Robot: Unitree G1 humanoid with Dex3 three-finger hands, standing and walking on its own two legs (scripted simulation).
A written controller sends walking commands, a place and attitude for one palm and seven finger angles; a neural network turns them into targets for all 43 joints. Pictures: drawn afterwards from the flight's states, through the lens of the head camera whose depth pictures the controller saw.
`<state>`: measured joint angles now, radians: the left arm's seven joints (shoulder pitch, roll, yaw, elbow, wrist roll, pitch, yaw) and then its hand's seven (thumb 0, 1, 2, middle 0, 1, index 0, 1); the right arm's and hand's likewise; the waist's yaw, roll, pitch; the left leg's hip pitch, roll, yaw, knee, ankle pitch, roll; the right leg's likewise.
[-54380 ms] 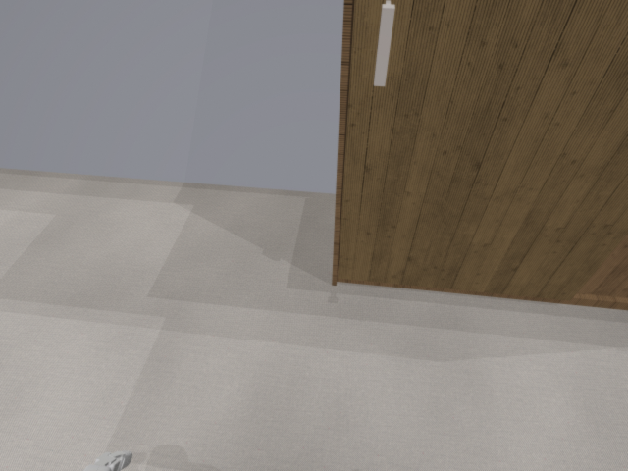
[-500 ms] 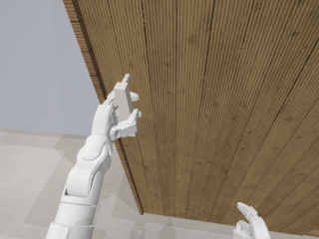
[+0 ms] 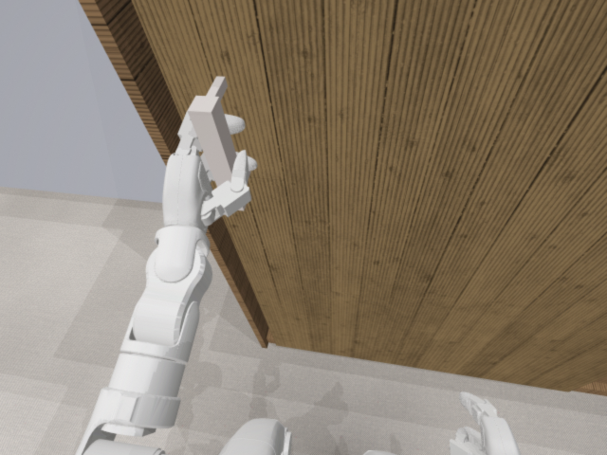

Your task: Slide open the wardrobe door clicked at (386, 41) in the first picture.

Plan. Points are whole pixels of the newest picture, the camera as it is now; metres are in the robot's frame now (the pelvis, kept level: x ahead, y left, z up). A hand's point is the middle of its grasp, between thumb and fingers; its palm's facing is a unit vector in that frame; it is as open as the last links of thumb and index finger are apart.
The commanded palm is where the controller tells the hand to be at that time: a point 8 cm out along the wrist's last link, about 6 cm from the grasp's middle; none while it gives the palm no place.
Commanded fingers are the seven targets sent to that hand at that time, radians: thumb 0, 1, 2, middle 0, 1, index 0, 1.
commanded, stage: step sideways, sliding the door along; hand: left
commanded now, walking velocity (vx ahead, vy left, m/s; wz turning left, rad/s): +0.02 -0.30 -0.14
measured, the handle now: (228, 147) +0.42 +0.12 +0.17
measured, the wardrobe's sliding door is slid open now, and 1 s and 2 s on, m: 0.04 0.28 0.56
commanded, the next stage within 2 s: none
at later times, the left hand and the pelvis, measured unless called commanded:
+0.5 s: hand (305, 188) +0.37 +0.03 +0.16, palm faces -0.05 -1.00 -0.03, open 6.2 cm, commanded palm +0.35 +0.02 +0.15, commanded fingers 0.00 0.90 0.90 -0.45 -1.40 -0.45 -1.40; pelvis +0.01 -0.08 +0.01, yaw -5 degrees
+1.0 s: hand (461, 204) +0.35 -0.14 +0.16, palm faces -0.10 -0.99 -0.01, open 6.5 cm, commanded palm +0.34 -0.12 +0.16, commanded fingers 0.00 0.90 0.90 -0.45 -1.40 -0.45 -1.40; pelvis +0.00 -0.22 +0.01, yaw -3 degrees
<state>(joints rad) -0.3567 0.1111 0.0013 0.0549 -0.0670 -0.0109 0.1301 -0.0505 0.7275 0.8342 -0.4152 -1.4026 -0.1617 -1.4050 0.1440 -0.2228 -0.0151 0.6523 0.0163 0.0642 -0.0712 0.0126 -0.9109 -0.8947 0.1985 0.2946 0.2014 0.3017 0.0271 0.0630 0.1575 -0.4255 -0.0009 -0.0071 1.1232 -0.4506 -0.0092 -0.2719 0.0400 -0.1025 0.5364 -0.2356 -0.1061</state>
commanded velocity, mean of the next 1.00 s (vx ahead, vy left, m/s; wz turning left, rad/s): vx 0.03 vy -0.31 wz -0.12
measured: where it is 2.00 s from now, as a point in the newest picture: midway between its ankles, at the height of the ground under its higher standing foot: outside the picture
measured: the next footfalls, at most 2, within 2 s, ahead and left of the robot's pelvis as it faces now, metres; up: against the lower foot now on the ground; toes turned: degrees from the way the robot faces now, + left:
left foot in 0.16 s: +0.03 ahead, +0.11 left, +0.00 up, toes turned +5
right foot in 0.60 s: +0.12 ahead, -0.28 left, +0.00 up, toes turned -9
